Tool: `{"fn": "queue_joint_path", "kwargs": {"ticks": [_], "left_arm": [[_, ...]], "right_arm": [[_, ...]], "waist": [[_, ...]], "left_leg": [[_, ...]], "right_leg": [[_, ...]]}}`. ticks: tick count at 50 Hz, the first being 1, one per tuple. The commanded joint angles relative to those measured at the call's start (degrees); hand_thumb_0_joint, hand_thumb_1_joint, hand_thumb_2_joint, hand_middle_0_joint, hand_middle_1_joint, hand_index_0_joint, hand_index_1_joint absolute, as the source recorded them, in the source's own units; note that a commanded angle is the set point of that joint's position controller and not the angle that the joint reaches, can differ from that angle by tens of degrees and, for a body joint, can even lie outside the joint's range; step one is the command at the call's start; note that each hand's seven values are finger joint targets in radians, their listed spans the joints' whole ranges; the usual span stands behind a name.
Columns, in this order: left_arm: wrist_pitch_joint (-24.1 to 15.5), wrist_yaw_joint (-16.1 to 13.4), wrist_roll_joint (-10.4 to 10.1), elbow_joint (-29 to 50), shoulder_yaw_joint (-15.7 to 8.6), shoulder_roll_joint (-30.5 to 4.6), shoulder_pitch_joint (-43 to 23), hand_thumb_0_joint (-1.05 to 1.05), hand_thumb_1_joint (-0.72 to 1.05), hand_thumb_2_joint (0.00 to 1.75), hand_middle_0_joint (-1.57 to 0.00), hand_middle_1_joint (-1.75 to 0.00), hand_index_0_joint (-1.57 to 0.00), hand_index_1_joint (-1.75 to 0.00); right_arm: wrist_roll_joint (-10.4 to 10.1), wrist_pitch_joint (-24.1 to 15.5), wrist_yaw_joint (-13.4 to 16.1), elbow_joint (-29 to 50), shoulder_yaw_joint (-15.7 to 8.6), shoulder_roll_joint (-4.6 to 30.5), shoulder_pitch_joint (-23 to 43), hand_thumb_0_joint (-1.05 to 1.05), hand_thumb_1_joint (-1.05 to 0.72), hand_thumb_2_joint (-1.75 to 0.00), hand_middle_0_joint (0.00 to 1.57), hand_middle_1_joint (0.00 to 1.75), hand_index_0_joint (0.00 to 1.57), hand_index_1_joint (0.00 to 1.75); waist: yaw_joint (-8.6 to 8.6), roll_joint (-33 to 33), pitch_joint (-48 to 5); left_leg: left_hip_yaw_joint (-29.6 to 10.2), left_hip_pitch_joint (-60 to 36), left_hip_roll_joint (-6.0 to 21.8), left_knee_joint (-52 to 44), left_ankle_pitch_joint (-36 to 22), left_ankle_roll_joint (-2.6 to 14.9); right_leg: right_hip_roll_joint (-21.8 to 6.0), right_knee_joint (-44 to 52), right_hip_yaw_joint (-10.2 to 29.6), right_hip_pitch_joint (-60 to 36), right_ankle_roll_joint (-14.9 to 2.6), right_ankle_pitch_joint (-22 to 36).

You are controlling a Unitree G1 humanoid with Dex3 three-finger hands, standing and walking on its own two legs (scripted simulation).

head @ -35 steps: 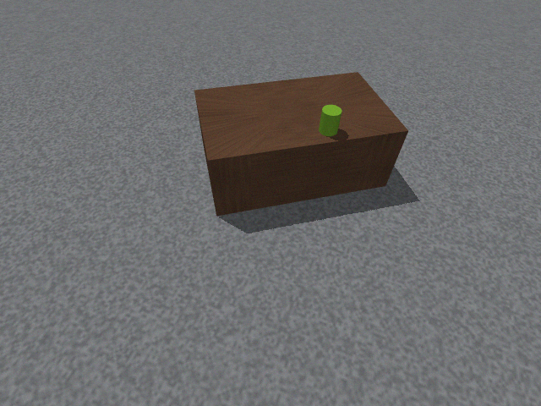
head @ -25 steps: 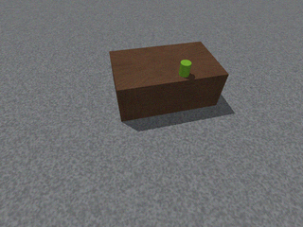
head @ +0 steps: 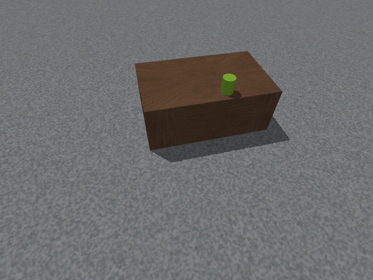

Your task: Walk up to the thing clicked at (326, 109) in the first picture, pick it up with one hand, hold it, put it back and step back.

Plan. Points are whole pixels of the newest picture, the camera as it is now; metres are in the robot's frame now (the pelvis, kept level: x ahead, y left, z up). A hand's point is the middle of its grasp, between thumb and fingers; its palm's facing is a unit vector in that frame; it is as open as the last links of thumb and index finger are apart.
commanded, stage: stand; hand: right
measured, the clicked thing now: (228, 84) +1.28 -0.26 -0.37
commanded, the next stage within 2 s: walk up in 0.42 s
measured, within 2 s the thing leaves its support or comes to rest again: neither
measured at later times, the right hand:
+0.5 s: hand out of the picture +0.07 -0.26 -0.15, palm faces -0.04 +0.94 -0.33, open 7.4 cm
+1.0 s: hand (281, 224) +0.31 -0.27 -0.17, palm faces -0.22 +0.89 -0.39, open 7.4 cm
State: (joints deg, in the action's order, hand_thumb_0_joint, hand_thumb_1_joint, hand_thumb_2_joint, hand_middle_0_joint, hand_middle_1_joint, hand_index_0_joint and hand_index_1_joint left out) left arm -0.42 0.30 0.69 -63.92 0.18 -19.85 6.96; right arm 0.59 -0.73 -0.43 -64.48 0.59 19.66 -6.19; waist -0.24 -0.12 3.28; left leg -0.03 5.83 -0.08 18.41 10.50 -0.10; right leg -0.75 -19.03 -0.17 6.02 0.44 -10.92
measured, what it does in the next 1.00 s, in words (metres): walks ahead: left foot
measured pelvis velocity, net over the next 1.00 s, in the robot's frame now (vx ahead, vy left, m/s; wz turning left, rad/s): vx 0.16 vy -0.02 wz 0.14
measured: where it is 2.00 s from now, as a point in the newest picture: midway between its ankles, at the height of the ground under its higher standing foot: (203, 215)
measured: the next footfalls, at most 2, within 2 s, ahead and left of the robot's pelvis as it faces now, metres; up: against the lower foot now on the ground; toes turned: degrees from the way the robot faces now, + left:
left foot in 0.96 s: +0.31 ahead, +0.11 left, +0.00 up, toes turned +12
right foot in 1.36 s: +0.46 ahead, -0.20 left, +0.00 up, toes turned +4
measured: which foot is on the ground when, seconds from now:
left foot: down 0.00-0.64, up 0.66-0.94, down 0.96-1.00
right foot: down 0.00-1.00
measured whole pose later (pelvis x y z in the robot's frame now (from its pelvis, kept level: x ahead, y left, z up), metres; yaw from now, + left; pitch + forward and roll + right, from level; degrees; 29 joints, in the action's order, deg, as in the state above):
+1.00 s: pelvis +0.16 -0.02 -0.04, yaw +8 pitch -3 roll +1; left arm -0.8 2.9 1.4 -51.5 -4.2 -24.0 19.1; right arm 1.9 -3.1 -2.5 -50.0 -4.1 21.2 -11.2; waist -3.7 -3.6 9.0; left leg 5.2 25.2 -0.3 35.9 6.5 2.9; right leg -1.9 -39.4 -7.4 -1.8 -2.6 -32.0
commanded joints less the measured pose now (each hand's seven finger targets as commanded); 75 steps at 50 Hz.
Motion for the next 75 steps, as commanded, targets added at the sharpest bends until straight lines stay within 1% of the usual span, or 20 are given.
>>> {"fn": "queue_joint_path", "kwargs": {"ticks": [1, 20, 21, 23, 27, 30, 31, 33, 35, 39, 46, 48, 50, 51, 58, 65, 68, 69, 71, 75], "left_arm": [[-1.42, -0.85, -0.07, 3.53, -2.18, -11.94, -2.06, 0.00, 0.90, 0.90, -0.20, -0.30, -0.20, -0.30], [-1.55, -0.91, -0.21, 3.65, -2.12, -12.36, -2.12, 0.00, 0.90, 0.90, -0.20, -0.30, -0.20, -0.30], [-1.84, 1.24, 1.66, 7.32, -7.00, -17.59, -0.61, 0.00, 0.90, 0.90, -0.20, -0.30, -0.20, -0.30], [-1.55, 2.33, 2.56, 8.45, -7.52, -16.32, -1.82, 0.00, 0.90, 0.90, -0.20, -0.30, -0.20, -0.30], [-1.73, 3.61, 1.91, 11.74, -7.69, -12.75, -1.63, 0.00, 0.90, 0.90, -0.20, -0.30, -0.20, -0.30], [-2.44, 3.96, 2.26, 12.02, -8.45, -13.15, 2.50, 0.00, 0.90, 0.90, -0.20, -0.30, -0.20, -0.30], [-2.63, 3.72, 2.41, 10.50, -9.31, -14.20, 8.34, 0.00, 0.90, 0.90, -0.20, -0.30, -0.20, -0.30], [-4.05, 2.85, 3.68, 10.60, -10.94, -22.38, 13.39, 0.00, 0.90, 0.90, -0.20, -0.30, -0.20, -0.30], [-3.92, 2.60, 2.13, 14.08, -10.08, -20.86, 6.55, 0.00, 0.90, 0.90, -0.20, -0.30, -0.20, -0.30], [-4.15, 1.88, 0.97, 14.34, -8.22, -15.68, 8.02, 0.00, 0.90, 0.90, -0.20, -0.30, -0.20, -0.30], [-2.66, 2.24, 0.37, 18.14, -7.38, -17.15, 8.52, 0.00, 0.90, 0.90, -0.20, -0.30, -0.20, -0.30], [-2.21, 1.93, 0.07, 19.37, -6.52, -14.28, 11.91, 0.00, 0.90, 0.90, -0.20, -0.30, -0.20, -0.30], [-1.91, 1.93, 0.00, 20.21, -6.51, -12.11, 16.87, 0.00, 0.90, 0.90, -0.20, -0.30, -0.20, -0.30], [-1.22, 1.63, -0.32, 19.81, -7.83, -19.69, 15.70, 0.00, 0.90, 0.90, -0.20, -0.30, -0.20, -0.30], [-0.87, 4.35, 0.49, 16.90, -7.83, -14.64, 17.20, 0.00, 0.90, 0.90, -0.20, -0.30, -0.20, -0.30], [-0.97, 5.85, 1.44, 16.28, -9.87, -15.18, 19.28, 0.00, 0.90, 0.90, -0.20, -0.30, -0.20, -0.30], [-1.97, 4.90, 2.37, 14.85, -11.83, -18.78, 25.11, 0.00, 0.90, 0.90, -0.20, -0.30, -0.20, -0.30], [-2.65, 4.24, 3.14, 15.12, -12.72, -22.76, 28.03, 0.00, 0.90, 0.90, -0.20, -0.30, -0.20, -0.30], [-3.66, 3.35, 1.66, 20.77, -11.20, -24.79, 14.14, 0.00, 0.90, 0.90, -0.20, -0.30, -0.20, -0.30], [-4.43, 2.66, 0.53, 19.75, -9.50, -19.81, 11.25, 0.00, 0.90, 0.90, -0.20, -0.30, -0.20, -0.30]], "right_arm": [[-0.15, -1.28, 1.00, 3.47, -2.80, 12.62, 2.49, 0.00, -0.90, -0.90, 0.20, 0.30, 0.20, 0.30], [-0.17, -1.19, 0.92, 3.53, -2.60, 12.29, 1.69, 0.00, -0.90, -0.90, 0.20, 0.30, 0.20, 0.30], [0.41, -2.11, 0.01, 6.09, -6.33, 16.98, -4.33, 0.00, -0.90, -0.90, 0.20, 0.30, 0.20, 0.30], [1.25, -2.48, -0.59, 6.52, -7.34, 18.73, -4.71, 0.00, -0.90, -0.90, 0.20, 0.30, 0.20, 0.30], [1.65, -3.56, -0.74, 10.00, -9.12, 19.31, -4.55, 0.00, -0.90, -0.90, 0.20, 0.30, 0.20, 0.30], [1.68, -3.02, -1.18, 12.69, -9.19, 17.94, -3.45, 0.00, -0.90, -0.90, 0.20, 0.30, 0.20, 0.30], [1.53, -2.50, -1.30, 14.32, -8.80, 16.73, -0.01, 0.00, -0.90, -0.90, 0.20, 0.30, 0.20, 0.30], [0.90, -2.40, -0.89, 16.99, -6.64, 10.24, 2.98, 0.00, -0.90, -0.90, 0.20, 0.30, 0.20, 0.30], [0.90, -3.11, -0.55, 15.42, -7.28, 14.98, -1.98, 0.00, -0.90, -0.90, 0.20, 0.30, 0.20, 0.30], [0.58, -3.27, -1.84, 14.93, -6.50, 12.81, -5.64, 0.00, -0.90, -0.90, 0.20, 0.30, 0.20, 0.30], [0.16, -3.15, -1.44, 16.80, -8.07, 12.88, -8.45, 0.00, -0.90, -0.90, 0.20, 0.30, 0.20, 0.30], [1.36, -3.39, -0.34, 14.77, -10.30, 16.56, -20.63, 0.00, -0.90, -0.90, 0.20, 0.30, 0.20, 0.30], [1.62, -3.65, 0.91, 16.85, -12.26, 24.42, -24.29, 0.00, -0.90, -0.90, 0.20, 0.30, 0.20, 0.30], [-0.58, -3.87, 1.14, 18.37, -13.15, 25.83, -20.38, 0.00, -0.90, -0.90, 0.20, 0.30, 0.20, 0.30], [-0.36, -5.65, 0.03, 21.68, -8.99, 18.47, -7.41, 0.00, -0.90, -0.90, 0.20, 0.30, 0.20, 0.30], [0.31, -5.48, -0.73, 22.64, -10.35, 21.58, -3.21, 0.00, -0.90, -0.90, 0.20, 0.30, 0.20, 0.30], [1.21, -4.42, -0.24, 22.34, -8.33, 16.02, -5.21, 0.00, -0.90, -0.90, 0.20, 0.30, 0.20, 0.30], [0.84, -4.36, -0.21, 22.69, -6.78, 11.51, -5.93, 0.00, -0.90, -0.90, 0.20, 0.30, 0.20, 0.30], [0.00, -4.19, 0.58, 21.61, -7.50, 16.23, -9.10, 0.00, -0.90, -0.90, 0.20, 0.30, 0.20, 0.30], [-1.10, -4.91, -0.09, 17.02, -7.32, 17.38, -12.61, 0.00, -0.90, -0.90, 0.20, 0.30, 0.20, 0.30]], "waist": [[0.05, -0.11, -4.70], [0.20, 0.19, -4.39], [-0.18, -3.02, -9.32], [-0.19, 1.71, -1.07], [-0.65, 8.06, 3.20], [-2.43, 8.67, -1.39], [-6.17, 7.33, -1.55], [-9.18, -11.18, 2.71], [-5.03, -1.88, 6.59], [-2.37, -6.01, 3.81], [-0.46, -6.03, -1.31], [5.00, 3.38, -10.11], [5.83, 13.97, -15.85], [5.31, 10.14, -14.45], [-2.15, 6.00, 3.79], [-5.10, 10.39, -0.75], [-8.88, -5.56, -2.74], [-10.64, -21.01, -0.60], [-4.15, -14.13, 6.21], [-1.06, -8.69, 4.56]], "left_leg": [[-5.28, -0.94, 7.34, -2.04, -8.55, 1.55], [-5.40, -0.41, 7.35, -2.65, -8.64, 1.37], [-8.81, 2.09, 5.74, 0.78, 20.01, 5.90], [-15.23, 9.54, 9.30, -2.20, 32.98, 7.81], [-23.81, 2.34, 16.25, -5.55, 24.32, 11.88], [-19.25, 7.29, 12.66, -1.09, 24.50, 10.39], [-15.01, 18.45, 9.58, 5.09, 24.78, 7.97], [-0.01, 43.39, -3.92, 36.90, 19.61, 2.56], [-4.95, 39.90, 3.38, 39.36, 14.69, 2.00], [-1.93, 31.62, 3.20, 33.95, 8.46, 2.19], [8.07, 4.84, -0.94, 12.73, -5.10, 2.44], [4.32, -14.10, 0.13, 12.12, -3.23, 6.33], [-38.89, -23.61, 22.21, 1.89, 21.17, 16.15], [-46.46, -16.97, 27.62, -4.69, 29.66, 20.02], [-7.99, 18.96, 13.12, -4.77, 15.73, 11.69], [-6.01, 25.59, 12.48, 0.16, 30.82, 9.48], [-1.00, 34.38, 6.13, 22.56, 35.26, 6.42], [4.55, 39.93, -1.93, 44.58, 27.76, 3.93], [-5.50, 39.79, 0.48, 54.33, 16.54, 2.04], [-5.41, 31.30, 4.71, 44.46, 9.48, 1.84]], "right_leg": [[-6.69, 2.70, 5.00, 0.03, -1.79, 8.36], [-6.75, 2.97, 5.06, -0.66, -1.87, 8.67], [-2.88, -3.51, 1.81, -3.11, -3.39, -20.07], [-2.98, -8.79, 3.12, 6.89, -4.11, -28.08], [-1.80, -15.35, 0.78, 18.36, -3.53, -13.09], [-0.96, -7.77, 0.96, 6.58, -3.84, -13.53], [-1.09, -3.32, 2.81, -6.28, -4.86, -14.95], [-20.51, 13.48, 31.71, -18.20, -8.96, -32.12], [-23.59, 12.60, 28.64, -11.77, -12.84, -18.03], [-11.70, 3.08, 3.73, -13.41, -6.71, 25.56], [-8.22, -8.59, -5.21, -0.05, -7.90, 24.90], [-5.71, -29.07, -6.83, 9.33, -6.09, 19.67], [3.87, -51.23, -1.53, 30.18, -3.84, -23.26], [-1.53, -57.07, 7.09, 28.65, -3.94, -21.88], [-6.83, -36.70, 2.37, 16.58, -1.19, -10.03], [-4.58, -21.80, -4.72, 2.78, -0.94, -0.64], [-2.18, -16.92, -3.03, -8.11, -2.42, -12.46], [-12.11, -1.67, 16.46, -6.27, -5.79, -33.69], [-23.55, 14.25, 39.95, 6.38, -11.72, -43.31], [-15.57, 5.30, 15.37, 6.67, -10.98, -16.30]]}}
